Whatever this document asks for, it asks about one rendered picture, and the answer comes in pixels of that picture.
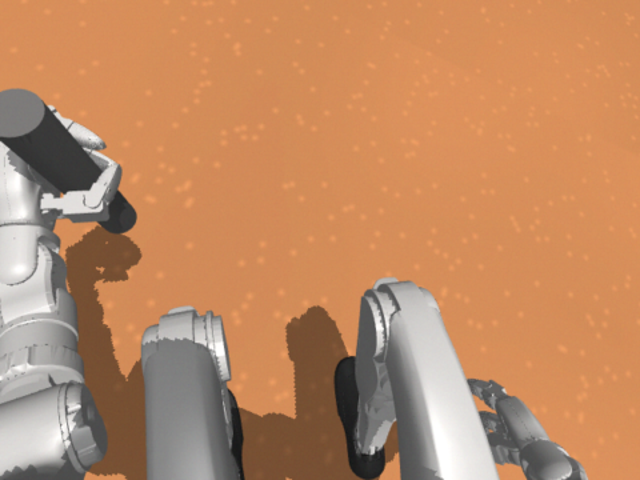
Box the left robot foot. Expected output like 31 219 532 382
228 389 245 480

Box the right robot foot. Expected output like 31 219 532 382
334 356 385 480

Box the left robot arm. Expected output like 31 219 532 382
0 223 108 480

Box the right robot hand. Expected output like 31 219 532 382
467 379 551 466

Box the left robot hand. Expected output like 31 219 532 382
0 105 122 232

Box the can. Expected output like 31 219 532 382
0 89 137 234

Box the right robot arm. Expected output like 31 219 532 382
519 440 588 480

